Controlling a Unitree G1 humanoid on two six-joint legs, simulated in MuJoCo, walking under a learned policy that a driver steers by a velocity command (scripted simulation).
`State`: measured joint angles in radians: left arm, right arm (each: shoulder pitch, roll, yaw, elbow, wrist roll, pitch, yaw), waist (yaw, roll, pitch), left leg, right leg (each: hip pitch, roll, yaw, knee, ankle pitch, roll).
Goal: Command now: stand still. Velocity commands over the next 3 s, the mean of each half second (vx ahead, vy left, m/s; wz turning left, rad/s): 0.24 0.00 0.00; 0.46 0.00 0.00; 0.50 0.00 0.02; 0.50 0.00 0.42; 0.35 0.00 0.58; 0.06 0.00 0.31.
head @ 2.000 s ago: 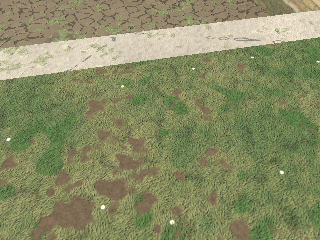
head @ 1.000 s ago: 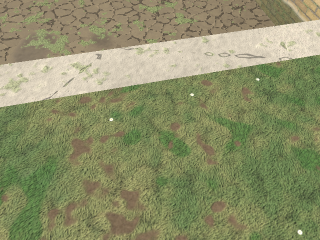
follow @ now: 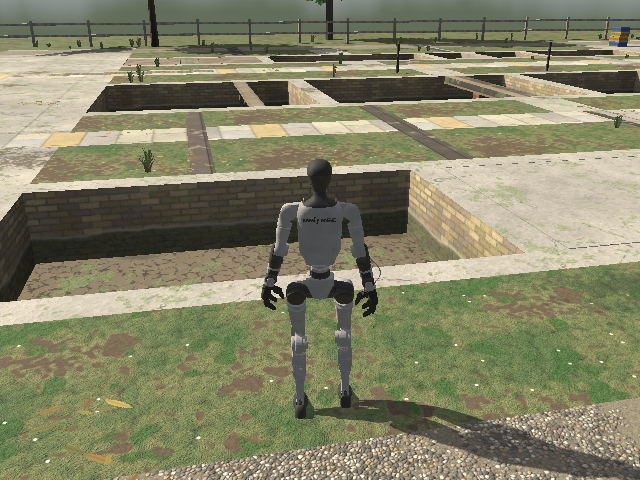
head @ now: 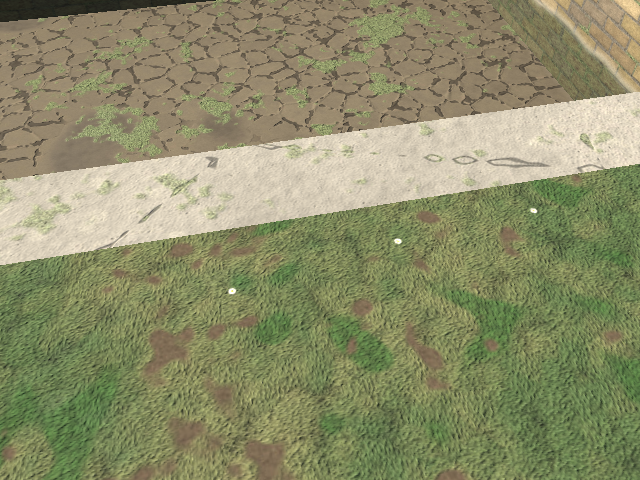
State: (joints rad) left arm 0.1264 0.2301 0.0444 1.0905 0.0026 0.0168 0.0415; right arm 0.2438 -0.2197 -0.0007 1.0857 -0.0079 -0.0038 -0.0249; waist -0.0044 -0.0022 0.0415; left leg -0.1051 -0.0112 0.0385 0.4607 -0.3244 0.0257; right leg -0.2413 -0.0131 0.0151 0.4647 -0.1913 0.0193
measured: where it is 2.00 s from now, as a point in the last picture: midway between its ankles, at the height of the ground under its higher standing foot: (345, 320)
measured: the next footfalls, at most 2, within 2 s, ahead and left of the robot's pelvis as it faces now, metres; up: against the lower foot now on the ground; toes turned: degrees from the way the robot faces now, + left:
right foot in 0.38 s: +0.13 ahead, -0.15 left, +0.00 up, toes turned -3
left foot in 0.88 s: +0.50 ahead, +0.08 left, +0.00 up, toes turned +3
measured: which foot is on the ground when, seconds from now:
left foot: down 0.00-0.38, up 0.40-0.86, down 0.88-1.00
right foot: down 0.00-0.12, up 0.14-0.36, down 0.38-0.90, up 0.92-1.00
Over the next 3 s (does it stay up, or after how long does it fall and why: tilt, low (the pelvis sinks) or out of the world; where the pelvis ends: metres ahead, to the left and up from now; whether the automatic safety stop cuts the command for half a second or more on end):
stays up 1.09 0.06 0.00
